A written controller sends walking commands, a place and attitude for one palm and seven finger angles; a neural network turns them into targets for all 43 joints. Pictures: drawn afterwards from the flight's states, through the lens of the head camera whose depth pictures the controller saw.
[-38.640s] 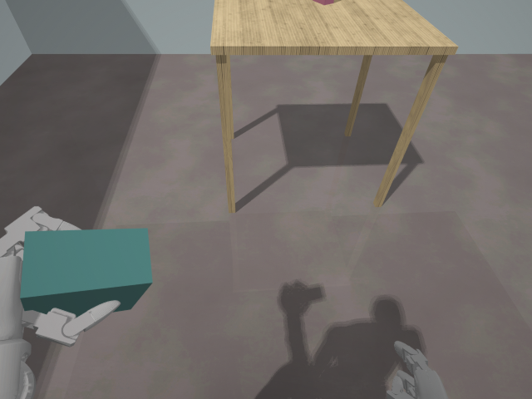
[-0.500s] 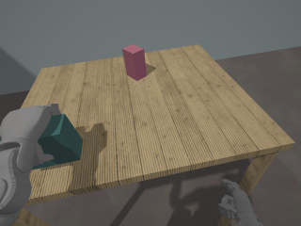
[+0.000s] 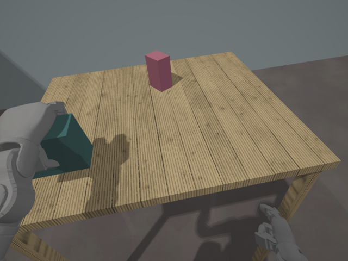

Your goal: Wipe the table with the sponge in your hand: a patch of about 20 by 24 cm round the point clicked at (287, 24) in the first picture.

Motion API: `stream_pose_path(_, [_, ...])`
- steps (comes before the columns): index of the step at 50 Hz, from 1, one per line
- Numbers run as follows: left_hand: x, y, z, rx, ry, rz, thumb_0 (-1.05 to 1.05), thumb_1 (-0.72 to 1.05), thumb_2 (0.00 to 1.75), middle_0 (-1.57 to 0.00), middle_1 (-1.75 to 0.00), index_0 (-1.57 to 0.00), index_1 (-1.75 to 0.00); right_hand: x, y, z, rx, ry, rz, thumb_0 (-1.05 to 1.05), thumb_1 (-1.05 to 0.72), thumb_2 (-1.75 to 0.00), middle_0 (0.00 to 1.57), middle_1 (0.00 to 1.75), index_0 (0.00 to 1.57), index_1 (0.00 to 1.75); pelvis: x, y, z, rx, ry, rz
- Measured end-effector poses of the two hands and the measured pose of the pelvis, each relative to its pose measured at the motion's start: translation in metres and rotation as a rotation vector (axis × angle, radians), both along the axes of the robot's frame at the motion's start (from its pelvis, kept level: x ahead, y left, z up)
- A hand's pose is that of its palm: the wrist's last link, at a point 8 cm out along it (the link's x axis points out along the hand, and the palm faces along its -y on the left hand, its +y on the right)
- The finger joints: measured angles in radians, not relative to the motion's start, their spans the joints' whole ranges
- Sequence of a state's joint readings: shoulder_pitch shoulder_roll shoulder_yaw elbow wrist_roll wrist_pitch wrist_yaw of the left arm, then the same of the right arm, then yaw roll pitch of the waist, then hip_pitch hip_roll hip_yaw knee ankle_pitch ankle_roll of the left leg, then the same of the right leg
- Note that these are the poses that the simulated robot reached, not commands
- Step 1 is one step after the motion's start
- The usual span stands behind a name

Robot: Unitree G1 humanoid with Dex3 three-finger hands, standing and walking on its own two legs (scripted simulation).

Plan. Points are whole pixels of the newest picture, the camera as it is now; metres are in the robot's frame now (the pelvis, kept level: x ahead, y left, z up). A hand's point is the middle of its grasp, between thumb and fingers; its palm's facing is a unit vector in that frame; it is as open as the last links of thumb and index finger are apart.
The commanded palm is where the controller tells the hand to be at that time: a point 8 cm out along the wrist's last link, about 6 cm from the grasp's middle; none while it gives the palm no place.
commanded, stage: lift the sponge slowly off the table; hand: left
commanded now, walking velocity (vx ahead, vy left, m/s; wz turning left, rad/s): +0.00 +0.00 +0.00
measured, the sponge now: (54, 152) +0.25 +0.31 +0.16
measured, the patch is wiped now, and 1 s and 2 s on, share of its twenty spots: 1.00 1.00 1.00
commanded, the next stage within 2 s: bring the sponge back beside the body in 0.48 s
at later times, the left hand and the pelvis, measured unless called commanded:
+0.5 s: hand (49, 122) +0.26 +0.30 +0.23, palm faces +0.21 -0.04 -0.98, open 10.0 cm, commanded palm +0.21 +0.30 +0.30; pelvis +0.00 +0.00 +0.00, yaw +0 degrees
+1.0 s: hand (48, 132) +0.24 +0.29 +0.23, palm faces +0.20 -0.04 -0.98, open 10.0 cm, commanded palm +0.18 +0.29 +0.30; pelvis +0.00 +0.00 +0.00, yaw -1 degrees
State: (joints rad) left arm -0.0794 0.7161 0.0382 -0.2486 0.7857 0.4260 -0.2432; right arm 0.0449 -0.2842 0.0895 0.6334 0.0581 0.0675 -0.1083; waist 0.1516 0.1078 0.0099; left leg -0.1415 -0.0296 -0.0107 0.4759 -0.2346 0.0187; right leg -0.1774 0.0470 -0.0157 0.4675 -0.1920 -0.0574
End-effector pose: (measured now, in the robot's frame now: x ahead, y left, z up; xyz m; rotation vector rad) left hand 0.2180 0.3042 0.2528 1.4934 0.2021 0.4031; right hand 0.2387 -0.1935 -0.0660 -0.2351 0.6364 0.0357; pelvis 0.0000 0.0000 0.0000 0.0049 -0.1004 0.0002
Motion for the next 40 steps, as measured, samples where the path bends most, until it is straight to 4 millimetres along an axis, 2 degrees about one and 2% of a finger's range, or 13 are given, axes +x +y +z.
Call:
stream_pose_path(5, [0.005, 0.003, 0.005, -0.002, -0.006, 0.014, -0.01, -0.51, 1.07, -0.72, -1.35, -0.75, -1.33, -0.001, 0.002, 0.000, -0.001, -0.001, -0.004, 0.01, -0.91, -0.90, 0.20, 0.30, 0.19, 0.30, -0.002, 0.002, 0.000, 0.001, 0.000, 0.004])
stream_pose_path(14, [0.010, -0.008, 0.018, 0.004, -0.035, -0.029, -0.01, -0.51, 1.07, -0.72, -1.35, -0.75, -1.33, -0.002, 0.004, 0.000, 0.012, 0.000, -0.009, 0.01, -0.91, -0.90, 0.20, 0.30, 0.18, 0.30, -0.002, 0.004, 0.001, 0.005, 0.005, -0.003])
stream_pose_path(22, [0.013, -0.010, 0.030, -0.001, -0.072, -0.017, -0.01, -0.51, 1.07, -0.72, -1.35, -0.75, -1.33, -0.002, 0.004, 0.000, 0.017, 0.001, -0.005, 0.01, -0.91, -0.90, 0.20, 0.30, 0.18, 0.30, -0.002, 0.004, 0.001, 0.006, 0.009, -0.003])
stream_pose_path(40, [0.003, -0.016, 0.025, -0.006, -0.051, -0.010, -0.01, -0.51, 1.07, -0.72, -1.35, -0.75, -1.33, -0.001, 0.001, -0.001, 0.025, 0.000, 0.009, 0.01, -0.91, -0.90, 0.20, 0.30, 0.19, 0.30, -0.002, -0.002, 0.000, 0.007, 0.007, -0.009])
